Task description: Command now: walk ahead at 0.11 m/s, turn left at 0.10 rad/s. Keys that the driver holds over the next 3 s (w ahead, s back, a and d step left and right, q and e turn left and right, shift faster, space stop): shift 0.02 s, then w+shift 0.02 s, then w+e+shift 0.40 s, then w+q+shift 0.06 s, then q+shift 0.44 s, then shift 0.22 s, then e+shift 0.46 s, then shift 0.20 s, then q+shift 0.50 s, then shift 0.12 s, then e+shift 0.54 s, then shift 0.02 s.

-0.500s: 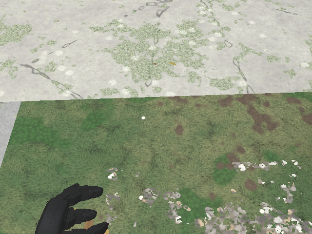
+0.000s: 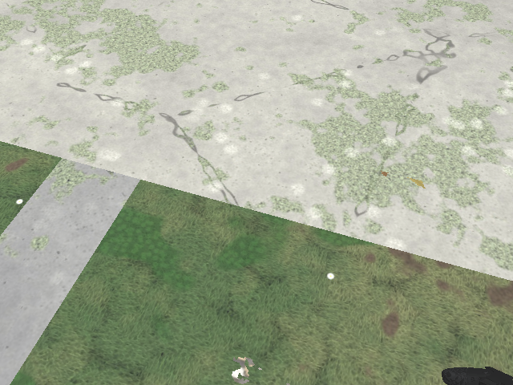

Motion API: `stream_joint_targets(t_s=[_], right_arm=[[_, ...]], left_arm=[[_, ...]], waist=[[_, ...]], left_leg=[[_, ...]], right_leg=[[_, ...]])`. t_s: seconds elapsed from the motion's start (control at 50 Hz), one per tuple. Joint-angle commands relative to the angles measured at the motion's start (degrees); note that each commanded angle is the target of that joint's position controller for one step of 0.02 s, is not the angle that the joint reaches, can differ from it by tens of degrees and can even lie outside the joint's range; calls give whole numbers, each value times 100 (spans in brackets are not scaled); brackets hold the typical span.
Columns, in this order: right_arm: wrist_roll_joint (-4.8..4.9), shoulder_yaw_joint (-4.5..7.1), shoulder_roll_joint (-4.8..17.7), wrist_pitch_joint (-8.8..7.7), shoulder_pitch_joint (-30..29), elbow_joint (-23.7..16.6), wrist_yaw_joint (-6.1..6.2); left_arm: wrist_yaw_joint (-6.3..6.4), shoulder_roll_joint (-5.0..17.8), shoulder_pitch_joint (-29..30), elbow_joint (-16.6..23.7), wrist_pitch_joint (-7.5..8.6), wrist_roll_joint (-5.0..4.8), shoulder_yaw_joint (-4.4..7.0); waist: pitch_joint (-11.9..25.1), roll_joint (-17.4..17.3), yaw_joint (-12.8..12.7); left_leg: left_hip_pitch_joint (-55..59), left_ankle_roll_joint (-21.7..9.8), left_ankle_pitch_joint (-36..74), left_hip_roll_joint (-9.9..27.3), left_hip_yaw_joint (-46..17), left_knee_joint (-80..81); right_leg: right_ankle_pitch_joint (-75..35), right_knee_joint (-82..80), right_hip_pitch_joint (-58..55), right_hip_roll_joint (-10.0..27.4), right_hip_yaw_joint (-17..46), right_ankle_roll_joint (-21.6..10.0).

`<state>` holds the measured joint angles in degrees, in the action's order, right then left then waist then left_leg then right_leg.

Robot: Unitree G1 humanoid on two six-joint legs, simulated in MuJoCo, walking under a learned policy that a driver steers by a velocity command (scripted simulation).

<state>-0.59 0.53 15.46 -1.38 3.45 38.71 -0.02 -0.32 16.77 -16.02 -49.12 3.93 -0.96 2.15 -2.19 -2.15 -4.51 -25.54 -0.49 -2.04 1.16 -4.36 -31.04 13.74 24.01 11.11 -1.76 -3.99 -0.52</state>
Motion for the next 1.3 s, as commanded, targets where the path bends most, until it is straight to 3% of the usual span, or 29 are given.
stream_joint_targets(t_s=[0.02, 0.04, 0.08, 0.1, 0.22, 0.24, 0.3, 0.38, 0.42, 0.44, 0.46, 0.48, 0.5, 0.54, 0.58, 0.6, 0.62, 0.74, 0.82, 0.84, 0.86, 0.88, 0.9, 0.94, 0.96, 1.06, 1.14, 1.22, 1.3], right_arm=[[-123, 326, 1068, -1, 530, -271, 101], [-100, 288, 892, 103, 534, -279, 129], [166, 439, 1056, 189, 1367, -24, 79], [103, 484, 1220, 102, 1500, 52, 90], [102, 427, 707, -402, 618, 55, 149], [-200, 419, 825, -339, 974, 189, 117], [-163, 547, 1040, -360, 576, 144, 38], [-215, 618, 1174, -314, 542, 191, 32], [-246, 605, 1085, -208, 419, 203, 11], [-361, 519, 782, -150, 437, 208, -9], [-470, 231, 0, -139, 194, 39, -57], [-375, 134, -190, -243, 230, -500, -96], [-378, 203, 262, -353, 131, -490, -122], [-255, 287, 628, -435, 388, -15, -163], [-185, 272, 474, -244, 828, 328, -254], [572, 382, 594, -337, 601, 230, -160], [617, 372, 575, -352, 497, 238, -152], [167, 284, -57, -366, -317, -108, -425], [254, 719, 938, -168, 2126, 330, -402], [248, 785, 1074, -131, 2943, 546, -259], [-2, 654, 919, -157, 2832, 653, -146], [-288, 570, 1132, -281, 1936, 167, -111], [-257, 705, 1324, -237, 1284, -318, -95], [203, 610, 851, -133, 426, -664, -64], [234, 574, 767, -113, 269, -729, -57], [79, 608, 847, 34, 916, -438, 149], [131, 547, 741, 271, 735, -522, 253], [-88, 279, 170, 321, 585, -485, 176], [-62, 370, 549, 218, 846, -365, 135]], left_arm=[[-15, 426, -20, 294, 114, 145, 23], [-29, 156, -693, 171, 91, 188, -77], [-32, 498, 78, 378, -28, -59, 0], [-10, 700, 411, 502, -89, -141, 94], [42, 459, 188, 519, -127, -31, 237], [-229, 389, 298, 644, -286, 475, 180], [-517, 298, 269, 795, -482, 276, 184], [-487, 530, 245, 942, -536, 250, 269], [-414, 452, -483, 656, -491, 252, 285], [-338, 594, -1493, 207, -436, 285, 371], [-244, 764, -2054, 85, -318, 286, 332], [-174, 1326, -1524, 486, -283, 141, 348], [-105, 1346, -1275, 690, -234, 200, 408], [-22, 983, -1088, 654, -91, 360, 338], [11, 636, -804, 599, 77, 269, 191], [86, 472, -795, 528, 152, 107, 194], [152, 384, -891, 481, 166, 135, 171], [677, 690, -554, 609, 12, 130, 206], [769, 1003, 384, 1033, -142, 58, 414], [650, 766, 974, 1170, -131, 19, 369], [360, -300, 1158, 1363, -64, 284, 115], [180, -645, -329, 1442, 7, 179, -26], [78, 153, -565, 1487, 81, 135, 56], [115, 728, 230, 1575, 34, 144, 255], [155, 687, 322, 1597, -67, 156, 264], [362, 219, 539, 1597, -232, 251, 159], [390, 211, 879, 1624, -351, 136, 156], [236, 100, 893, 1499, -269, 98, 85], [74, 703, 995, 1700, -132, 127, 250]], waist=[[934, -76, 338], [1499, -740, 112], [1038, -938, 863], [635, -1086, 1003], [450, -613, 407], [416, -237, 445], [319, -703, 166], [198, -601, 145], [27, 69, -183], [93, 1221, -516], [-137, 2727, -693], [-125, 3713, -243], [6, 2291, -194], [80, 288, 90], [-51, 436, 414], [65, 870, 287], [143, 706, 252], [214, 629, 266], [1174, 989, 1402], [1069, 104, 1953], [598, -1327, 1416], [1546, -1297, 326], [2136, -640, 375], [871, 1001, 100], [659, 977, 26], [1025, 156, 355], [1229, -343, 550], [1081, -604, 680], [627, -165, 706]], left_leg=[[2215, -558, 2907, 797, -678, 441], [2687, -1206, 1820, 1419, -1338, 431], [2645, -1428, -3978, 1562, -2367, 1502], [2382, -1473, -4739, 1855, -2929, 1935], [1591, -886, -3286, 1563, -1173, 2385], [1192, -852, -3032, 1493, -645, 2579], [681, -503, -2936, 1358, 372, 2641], [917, -375, -3759, 1628, 756, 2418], [744, -310, -3832, 1392, 1261, 1198], [480, -279, -2818, 871, 1755, -911], [-1290, -221, -2798, 445, 1656, -3479], [-3088, -113, -3037, -346, 830, -4509], [-3611, -156, -2349, 120, 387, -5073], [-2833, -215, -1194, 606, 308, -4660], [-1939, -115, -833, 613, 286, -4156], [-2237, -137, -806, 524, -279, -4104], [-2311, -180, -729, 306, -392, -3868], [-466, -16, 1362, -610, 1436, -460], [1961, -438, 892, -859, 1128, -229], [2784, -803, 1868, -405, 484, 692], [3297, -967, 3703, -19, -452, 44], [3551, -2106, 4416, 1083, -2847, 68], [3486, -2648, 1922, 1523, -3905, 1155], [1819, -2137, -1434, 988, -3474, 1861], [1230, -1959, -1555, 823, -3223, 1902], [666, -1571, 2019, 241, -1625, 1051], [899, -1182, 154, 133, -1577, 987], [875, -1136, -653, 381, -1488, 916], [1088, -699, -220, 197, -1247, 172]], right_leg=[[-805, 631, 798, 641, 445, -267], [1148, 977, 1127, 335, 163, -20], [1791, 2226, 2400, 171, 61, -49], [2081, 3322, 3005, 308, 319, -107], [220, 3957, 3155, 894, 664, 7], [102, 3646, 2700, 797, 417, 45], [-200, 2561, 1739, 866, 271, -20], [459, 2020, 1130, 795, -363, -343], [566, 1441, 434, 514, -666, -534], [1142, 1057, -266, 94, -584, -624], [2465, 412, -712, 885, 1342, -799], [3551, -1594, -1096, 1606, 4528, -1218], [3689, -1931, -1489, 2252, 4975, -1385], [1751, -1262, -967, 2060, 3552, -1061], [-1828, -1048, -515, 1642, 1950, -482], [-3012, -756, -933, 1669, 1471, -532], [-3709, -689, -1203, 1604, 964, -381], [-5439, -492, -659, 886, -852, 316], [-6265, 1846, -385, 993, -745, 443], [-3160, 3989, 336, 437, -701, 593], [2446, 6098, 2124, -521, -226, 545], [2575, 7407, 2870, -699, 1100, 571], [2008, 7185, 2900, -564, 1617, 347], [1193, 5949, 2954, -82, 1473, 223], [1039, 5467, 2725, 56, 1443, 272], [509, 3853, 2005, 222, 939, 663], [26, 3106, 1903, 313, 923, 728], [-43, 1967, 1093, 529, 839, 564], [-1863, 319, 586, 590, 1188, -22]])
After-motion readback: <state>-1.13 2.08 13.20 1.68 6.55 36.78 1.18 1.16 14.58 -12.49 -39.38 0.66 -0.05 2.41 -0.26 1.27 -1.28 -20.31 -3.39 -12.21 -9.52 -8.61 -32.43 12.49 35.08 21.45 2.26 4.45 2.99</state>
